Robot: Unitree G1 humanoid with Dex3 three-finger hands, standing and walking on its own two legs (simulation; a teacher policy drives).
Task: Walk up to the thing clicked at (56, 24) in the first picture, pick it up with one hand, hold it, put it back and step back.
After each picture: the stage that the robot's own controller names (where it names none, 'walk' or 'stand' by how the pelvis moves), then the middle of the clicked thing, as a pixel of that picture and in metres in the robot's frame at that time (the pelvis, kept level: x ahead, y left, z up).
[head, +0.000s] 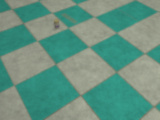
stand; (56, 24) +1.74 +0.33 -0.72
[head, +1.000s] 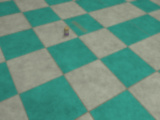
walk; (66, 31) +1.64 +0.15 -0.71
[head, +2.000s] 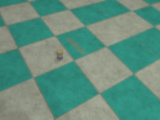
walk; (59, 54) +1.14 +0.18 -0.71
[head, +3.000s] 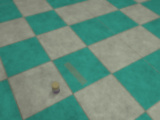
walk; (55, 88) +0.75 +0.20 -0.71
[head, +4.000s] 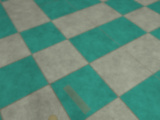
stand; out of the picture +0.46 +0.22 -0.70
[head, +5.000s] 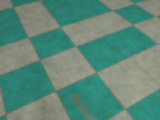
stand; out of the picture +0.42 +0.21 -0.72
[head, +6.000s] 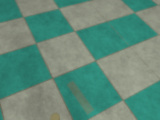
walk; (55, 119) +0.39 +0.15 -0.70
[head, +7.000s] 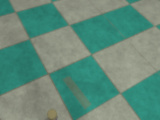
walk; (52, 116) +0.37 +0.19 -0.68
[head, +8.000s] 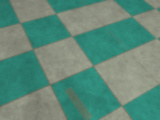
stand; out of the picture +0.35 +0.16 -0.70
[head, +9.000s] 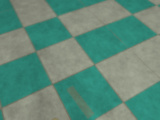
stand; out of the picture +0.39 +0.20 -0.71
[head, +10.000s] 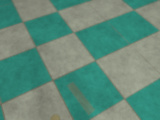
stand; out of the picture +0.39 +0.20 -0.69
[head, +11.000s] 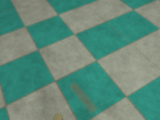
stand; out of the picture +0.42 +0.21 -0.69
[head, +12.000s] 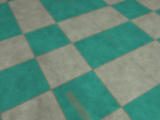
stand; out of the picture +0.40 +0.22 -0.72
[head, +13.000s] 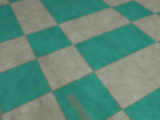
stand; out of the picture +0.39 +0.22 -0.72
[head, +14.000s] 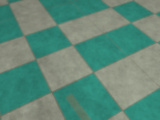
stand; out of the picture +0.38 +0.22 -0.72
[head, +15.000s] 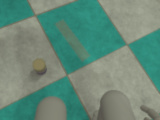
go down; (40, 67) +0.48 +0.18 -0.43
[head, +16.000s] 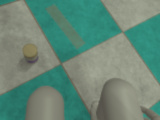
go down; (31, 54) +0.51 +0.18 -0.33
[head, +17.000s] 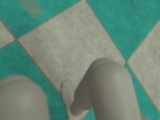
close in; out of the picture +0.51 +0.22 -0.25
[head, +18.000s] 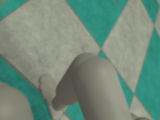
close; out of the picture +0.49 +0.25 -0.25
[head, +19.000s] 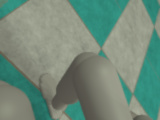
lift; out of the picture +0.49 +0.24 -0.26
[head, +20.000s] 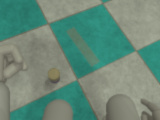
lift; (54, 76) +0.46 +0.14 -0.44
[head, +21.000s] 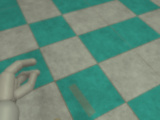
lift; out of the picture +0.40 +0.17 -0.67
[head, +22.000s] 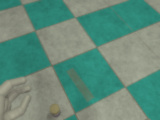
go down; (55, 110) +0.41 +0.18 -0.63
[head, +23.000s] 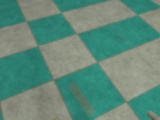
stand; out of the picture +0.40 +0.16 -0.64
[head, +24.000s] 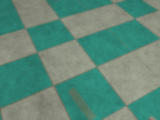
stand; out of the picture +0.39 +0.16 -0.66
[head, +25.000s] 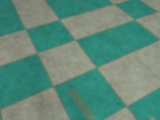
stand; out of the picture +0.39 +0.16 -0.66
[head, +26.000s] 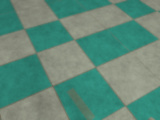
hold; out of the picture +0.39 +0.16 -0.66
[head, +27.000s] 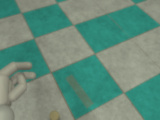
stand; (55, 117) +0.40 +0.17 -0.65
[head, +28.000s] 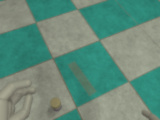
close; (56, 104) +0.42 +0.17 -0.59
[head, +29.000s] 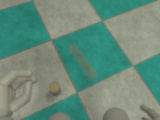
close; (55, 89) +0.44 +0.16 -0.52
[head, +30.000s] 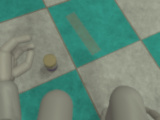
close; (50, 63) +0.49 +0.15 -0.37
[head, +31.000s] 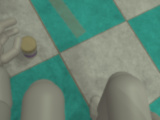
close in; (29, 48) +0.50 +0.16 -0.29
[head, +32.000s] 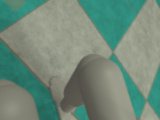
hold; out of the picture +0.48 +0.22 -0.25
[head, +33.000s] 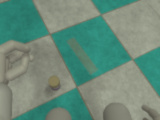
hold; (54, 83) +0.46 +0.15 -0.49
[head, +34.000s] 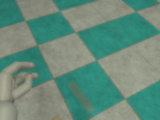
close; out of the picture +0.40 +0.17 -0.67
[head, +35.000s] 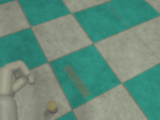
crouch; (52, 107) +0.42 +0.17 -0.63
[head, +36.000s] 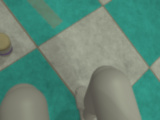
lower; (2, 45) +0.51 +0.18 -0.29
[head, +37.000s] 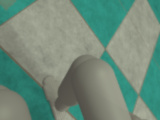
lower; out of the picture +0.49 +0.23 -0.26
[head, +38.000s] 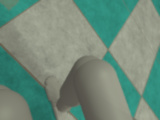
lower; out of the picture +0.49 +0.23 -0.26
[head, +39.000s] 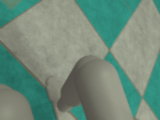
lower; out of the picture +0.49 +0.22 -0.26
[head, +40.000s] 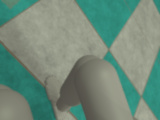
lower; out of the picture +0.49 +0.22 -0.27
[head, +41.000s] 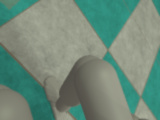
open; out of the picture +0.49 +0.22 -0.27
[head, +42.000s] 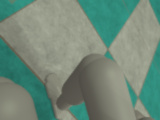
rise; out of the picture +0.49 +0.22 -0.25
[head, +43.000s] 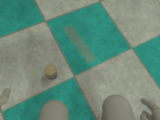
walk; (51, 72) +0.48 +0.15 -0.46
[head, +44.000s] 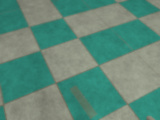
stand; out of the picture +0.41 +0.16 -0.66
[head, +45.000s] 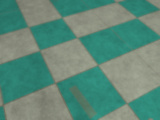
stand; out of the picture +0.41 +0.16 -0.67
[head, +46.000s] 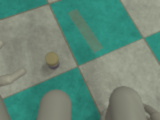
withdraw; (52, 61) +0.48 +0.15 -0.39
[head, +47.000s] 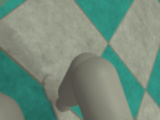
lower; out of the picture +0.50 +0.22 -0.25
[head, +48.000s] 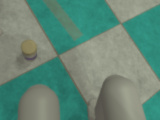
lower; (29, 51) +0.50 +0.16 -0.31
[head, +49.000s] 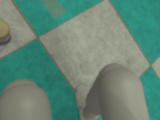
lower; (0, 33) +0.51 +0.18 -0.26
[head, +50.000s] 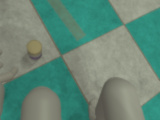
stand; (34, 50) +0.50 +0.14 -0.34
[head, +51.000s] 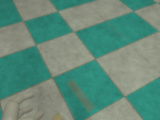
hold; out of the picture +0.43 +0.14 -0.65
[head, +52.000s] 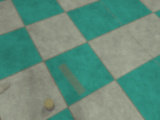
withdraw; (49, 105) +0.43 +0.17 -0.67
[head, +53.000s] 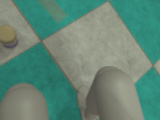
loosen; (8, 38) +0.52 +0.17 -0.30
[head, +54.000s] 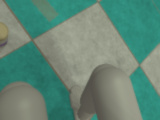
lower; out of the picture +0.51 +0.19 -0.28
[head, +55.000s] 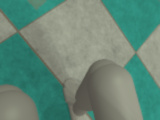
lower; out of the picture +0.51 +0.19 -0.26
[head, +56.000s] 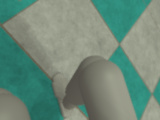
stand; out of the picture +0.51 +0.20 -0.27
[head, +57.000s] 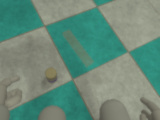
walk; (51, 75) +0.49 +0.13 -0.48
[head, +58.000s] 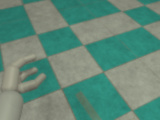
rise; out of the picture +0.42 +0.13 -0.68
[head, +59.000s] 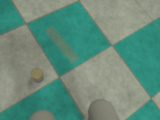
withdraw; (37, 75) +0.47 +0.15 -0.52
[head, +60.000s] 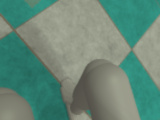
lower; out of the picture +0.52 +0.19 -0.27
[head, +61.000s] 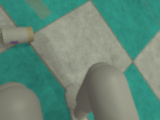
lower; (17, 35) +0.53 +0.09 -0.30
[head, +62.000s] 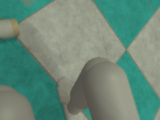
stand; (0, 29) +0.51 +0.10 -0.29
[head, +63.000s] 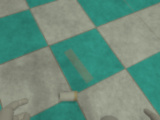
hold; (68, 95) +0.44 +0.04 -0.59
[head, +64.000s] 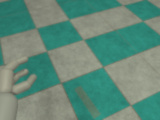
rise; out of the picture +0.40 +0.05 -0.72
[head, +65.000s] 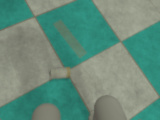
walk; (60, 72) +0.47 +0.05 -0.52
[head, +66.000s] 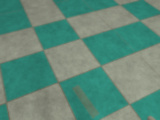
stand; out of the picture +0.41 +0.03 -0.68
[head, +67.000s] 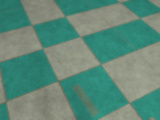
stand; out of the picture +0.41 +0.03 -0.68
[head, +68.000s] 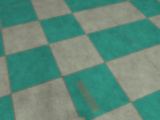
stand; out of the picture +0.43 +0.04 -0.70
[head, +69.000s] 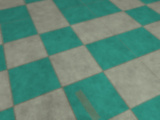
stand; out of the picture +0.44 +0.06 -0.75
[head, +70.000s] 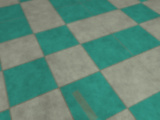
stand; out of the picture +0.42 +0.07 -0.75
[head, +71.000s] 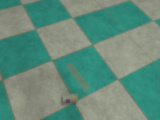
walk; (70, 98) +0.53 +0.03 -0.73
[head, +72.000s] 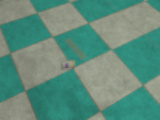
walk; (68, 64) +0.87 +0.13 -0.72
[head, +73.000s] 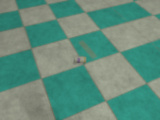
stand; (80, 59) +1.12 +0.03 -0.73
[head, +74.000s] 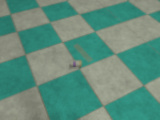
stand; (76, 63) +1.07 +0.07 -0.75
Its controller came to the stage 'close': yes
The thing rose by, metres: 0.01
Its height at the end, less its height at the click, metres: -0.02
